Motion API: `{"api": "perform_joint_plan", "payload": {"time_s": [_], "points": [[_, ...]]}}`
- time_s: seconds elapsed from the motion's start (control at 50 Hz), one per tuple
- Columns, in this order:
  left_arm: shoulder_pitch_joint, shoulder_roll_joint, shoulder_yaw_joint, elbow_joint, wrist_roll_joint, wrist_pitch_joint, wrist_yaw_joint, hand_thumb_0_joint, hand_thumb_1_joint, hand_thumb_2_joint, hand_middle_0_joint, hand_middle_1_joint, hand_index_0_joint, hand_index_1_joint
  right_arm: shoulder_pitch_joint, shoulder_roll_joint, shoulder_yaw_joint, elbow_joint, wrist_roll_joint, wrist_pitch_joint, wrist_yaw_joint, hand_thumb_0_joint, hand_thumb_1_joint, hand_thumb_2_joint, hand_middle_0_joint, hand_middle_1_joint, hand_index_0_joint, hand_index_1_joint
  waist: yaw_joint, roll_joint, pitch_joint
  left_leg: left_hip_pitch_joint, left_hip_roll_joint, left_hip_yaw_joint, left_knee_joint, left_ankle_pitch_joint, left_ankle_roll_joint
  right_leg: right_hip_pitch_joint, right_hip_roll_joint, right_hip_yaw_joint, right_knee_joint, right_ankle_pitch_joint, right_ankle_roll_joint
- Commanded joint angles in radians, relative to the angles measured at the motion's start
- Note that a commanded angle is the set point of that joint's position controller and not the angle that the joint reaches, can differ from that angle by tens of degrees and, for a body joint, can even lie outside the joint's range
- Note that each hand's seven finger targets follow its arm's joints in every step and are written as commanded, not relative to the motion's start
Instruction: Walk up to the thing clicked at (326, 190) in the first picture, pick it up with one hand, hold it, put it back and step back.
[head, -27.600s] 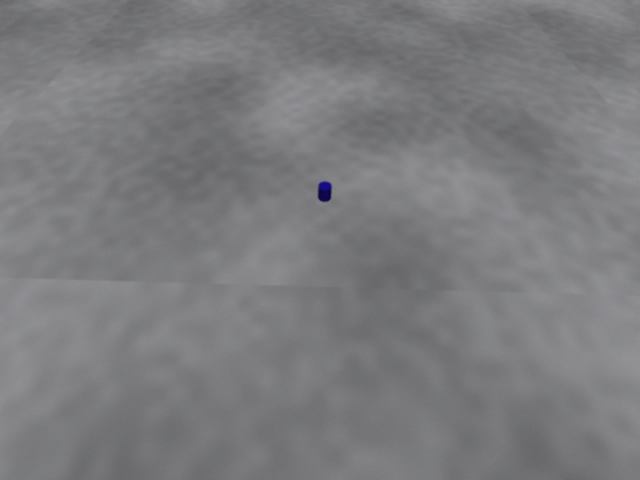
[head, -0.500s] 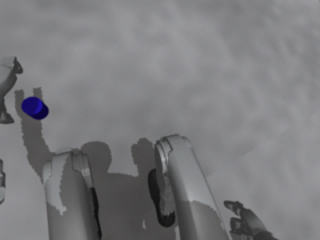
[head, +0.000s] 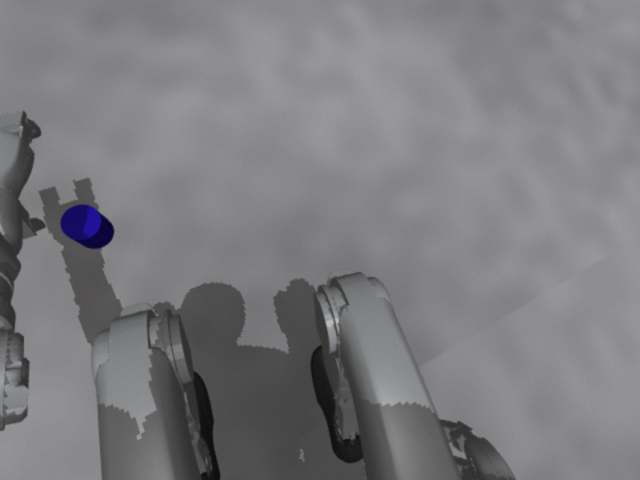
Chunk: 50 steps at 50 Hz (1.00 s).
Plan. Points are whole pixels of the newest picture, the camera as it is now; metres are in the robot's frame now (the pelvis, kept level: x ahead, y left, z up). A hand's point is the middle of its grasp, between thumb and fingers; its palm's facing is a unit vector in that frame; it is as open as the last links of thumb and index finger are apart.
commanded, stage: home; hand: left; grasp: from above
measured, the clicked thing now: (88, 227) +0.48 +0.29 -0.33
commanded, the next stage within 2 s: none
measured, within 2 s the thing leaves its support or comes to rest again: neither
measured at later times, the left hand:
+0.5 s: hand out of the picture +0.28 +0.25 +0.08, palm faces -0.13 -0.81 -0.57, open 7.5 cm
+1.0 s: hand out of the picture +0.23 +0.21 +0.29, palm faces +0.21 -0.95 -0.22, open 7.4 cm
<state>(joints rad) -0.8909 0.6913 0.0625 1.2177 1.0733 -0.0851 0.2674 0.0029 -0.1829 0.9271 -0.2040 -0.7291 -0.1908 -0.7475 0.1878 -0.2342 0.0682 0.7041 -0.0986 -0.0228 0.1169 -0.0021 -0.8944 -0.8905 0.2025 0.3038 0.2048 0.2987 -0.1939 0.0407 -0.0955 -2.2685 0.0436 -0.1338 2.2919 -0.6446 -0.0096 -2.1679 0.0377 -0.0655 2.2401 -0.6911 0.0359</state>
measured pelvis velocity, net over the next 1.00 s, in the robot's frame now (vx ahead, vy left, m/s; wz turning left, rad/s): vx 0.08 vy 0.00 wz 0.15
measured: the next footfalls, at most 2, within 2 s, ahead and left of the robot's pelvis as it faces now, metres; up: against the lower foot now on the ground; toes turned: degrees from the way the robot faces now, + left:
none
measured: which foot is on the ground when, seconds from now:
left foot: down 0.00-1.00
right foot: down 0.00-1.00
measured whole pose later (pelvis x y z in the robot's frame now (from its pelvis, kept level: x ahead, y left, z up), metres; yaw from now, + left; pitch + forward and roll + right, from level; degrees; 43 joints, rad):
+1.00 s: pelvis +0.08 +0.00 +0.34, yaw +8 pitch +13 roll -3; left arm 0.46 0.22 0.05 -0.10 -0.08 0.46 0.07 0.01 0.91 0.90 -0.20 -0.29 -0.20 -0.30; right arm 0.31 -0.21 0.05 0.52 0.03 -0.16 -0.18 0.01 -0.90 -0.89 0.20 0.30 0.21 0.30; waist -0.07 0.06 -0.18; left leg -0.82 0.05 -0.06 1.07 -0.49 -0.02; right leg -0.73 0.01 -0.05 1.01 -0.51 0.01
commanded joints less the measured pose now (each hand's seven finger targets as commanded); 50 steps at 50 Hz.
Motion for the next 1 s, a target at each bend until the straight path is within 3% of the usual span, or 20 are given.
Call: {"api": "perform_joint_plan", "payload": {"time_s": [0.0,0.06,0.1,0.16,0.18,0.26,0.3,0.38,0.42,0.48,0.5,0.54,0.8,0.9,0.98], "points": [[-0.088,0.224,0.049,-0.309,-0.153,0.044,-0.068,0.000,0.414,0.901,-0.207,-0.455,-0.198,-0.463,0.214,-0.260,-0.129,-0.059,0.046,0.012,-0.013,0.000,-0.895,-0.898,0.200,0.300,0.200,0.300,0.072,0.172,-0.832,0.626,-0.029,0.100,-0.323,0.204,0.046,0.529,0.026,-0.047,-0.355,0.277,-0.060],[0.060,0.136,0.045,-0.459,-0.280,0.075,-0.136,0.000,0.609,0.934,-0.211,-0.425,-0.204,-0.431,0.164,-0.237,-0.133,-0.095,0.068,0.023,-0.023,0.000,-0.896,-0.898,0.200,0.300,0.200,0.300,0.082,0.091,-0.761,0.599,-0.029,0.097,-0.390,0.181,0.057,0.592,0.026,-0.034,-0.429,0.271,-0.052],[0.128,0.132,0.062,-0.573,-0.348,0.093,-0.167,0.000,0.707,0.908,-0.204,-0.370,-0.200,-0.373,0.136,-0.226,-0.135,-0.115,0.082,0.027,-0.034,0.000,-0.898,-0.899,0.200,0.300,0.200,0.300,0.100,0.049,-0.732,0.618,-0.025,0.093,-0.435,0.159,0.060,0.635,0.025,-0.023,-0.479,0.246,-0.052],[0.249,0.053,0.045,-0.716,-0.445,0.112,-0.197,0.000,0.890,0.904,-0.200,-0.304,-0.200,-0.304,0.088,-0.205,-0.144,-0.147,0.095,0.025,-0.053,0.000,-0.899,-0.900,0.200,0.300,0.200,0.300,0.108,0.037,-0.702,0.688,-0.020,0.086,-0.506,0.137,0.058,0.688,0.018,-0.008,-0.549,0.224,-0.053],[0.278,0.024,0.032,-0.759,-0.469,0.117,-0.204,0.000,0.894,0.904,-0.200,-0.303,-0.200,-0.303,0.081,-0.201,-0.148,-0.152,0.099,0.021,-0.058,0.000,-0.899,-0.900,0.200,0.300,0.200,0.300,0.105,0.052,-0.686,0.730,-0.017,0.079,-0.533,0.134,0.054,0.687,0.014,-0.008,-0.562,0.223,-0.055],[0.353,-0.006,0.053,-0.906,-0.560,0.150,-0.204,0.000,0.899,0.899,-0.199,-0.297,-0.199,-0.296,0.039,-0.202,-0.153,-0.179,0.113,0.005,-0.089,0.000,-0.899,-0.900,0.200,0.300,0.200,0.300,0.125,0.133,-0.620,0.895,-0.003,0.029,-0.690,0.027,0.035,0.673,0.003,-0.011,-0.624,0.138,-0.063],[0.431,-0.061,0.032,-0.941,-0.600,0.171,-0.201,0.000,0.899,0.898,-0.198,-0.296,-0.199,-0.296,0.014,-0.193,-0.147,-0.187,0.117,-0.012,-0.104,0.000,-0.898,-0.900,0.200,0.300,0.200,0.300,0.116,0.140,-0.575,0.941,-0.001,0.016,-0.749,-0.008,0.031,0.694,0.001,-0.009,-0.663,0.120,-0.061],[0.526,-0.121,0.004,-1.078,-0.702,0.220,-0.199,0.000,0.899,0.899,-0.199,-0.297,-0.199,-0.296,-0.024,-0.189,-0.143,-0.209,0.129,-0.048,-0.133,0.000,-0.899,-0.900,0.200,0.300,0.200,0.300,0.120,0.167,-0.574,1.087,-0.003,0.003,-0.856,-0.006,0.023,0.774,-0.003,0.000,-0.752,0.125,-0.060],[0.613,-0.164,-0.006,-1.082,-0.762,0.249,-0.197,0.000,0.899,0.899,-0.199,-0.296,-0.199,-0.296,-0.044,-0.184,-0.134,-0.211,0.131,-0.064,-0.147,0.000,-0.899,-0.900,0.200,0.300,0.200,0.300,0.109,0.143,-0.500,1.115,-0.005,-0.013,-0.911,-0.040,0.022,0.798,-0.005,0.004,-0.801,0.100,-0.057],[0.693,-0.173,0.016,-1.145,-0.850,0.289,-0.188,0.000,0.900,0.899,-0.199,-0.297,-0.199,-0.296,-0.058,-0.166,-0.123,-0.231,0.135,-0.084,-0.164,0.000,-0.899,-0.900,0.200,0.300,0.200,0.300,0.111,0.108,-0.479,1.174,-0.013,0.015,-0.962,-0.024,0.027,0.902,-0.007,0.024,-0.901,0.093,-0.056],[0.697,-0.188,-0.001,-1.189,-0.879,0.300,-0.188,0.000,0.900,0.899,-0.199,-0.297,-0.199,-0.297,-0.062,-0.159,-0.122,-0.239,0.135,-0.091,-0.171,0.000,-0.899,-0.900,0.200,0.300,0.200,0.300,0.103,0.119,-0.476,1.195,-0.015,0.030,-0.977,-0.001,0.027,0.937,-0.008,0.030,-0.934,0.106,-0.057],[0.778,-0.191,0.025,-1.194,-0.931,0.328,-0.181,0.000,0.900,0.899,-0.199,-0.297,-0.199,-0.297,-0.062,-0.152,-0.113,-0.248,0.136,-0.103,-0.183,0.000,-0.899,-0.900,0.200,0.300,0.200,0.300,0.108,0.093,-0.442,1.231,-0.018,0.028,-1.022,0.012,0.028,1.008,-0.010,0.031,-0.985,0.114,-0.053],[1.166,-0.339,0.053,-1.384,-1.118,0.472,-0.176,0.000,0.899,0.899,-0.199,-0.297,-0.199,-0.297,0.024,-0.098,-0.069,-0.298,0.137,-0.166,-0.279,0.000,-0.899,-0.900,0.200,0.300,0.200,0.300,0.123,0.065,-0.294,1.536,-0.026,0.053,-1.300,0.291,0.016,1.393,-0.008,0.025,-1.283,0.343,-0.048],[1.311,-0.363,0.046,-1.499,-1.148,0.500,-0.190,0.000,0.900,0.899,-0.199,-0.297,-0.199,-0.297,0.053,-0.088,-0.070,-0.333,0.132,-0.191,-0.305,0.000,-0.899,-0.900,0.200,0.300,0.200,0.300,0.131,0.036,-0.261,1.632,-0.037,0.084,-1.359,0.424,0.021,1.518,-0.005,0.015,-1.384,0.466,-0.040],[1.390,-0.380,0.034,-1.525,-1.139,0.506,-0.206,0.000,0.900,0.899,-0.199,-0.297,-0.199,-0.297,0.064,-0.086,-0.078,-0.335,0.121,-0.210,-0.316,0.000,-0.899,-0.900,0.200,0.300,0.200,0.300,0.129,0.008,-0.218,1.676,-0.038,0.088,-1.386,0.479,0.023,1.552,-0.003,0.008,-1.420,0.517,-0.036]]}}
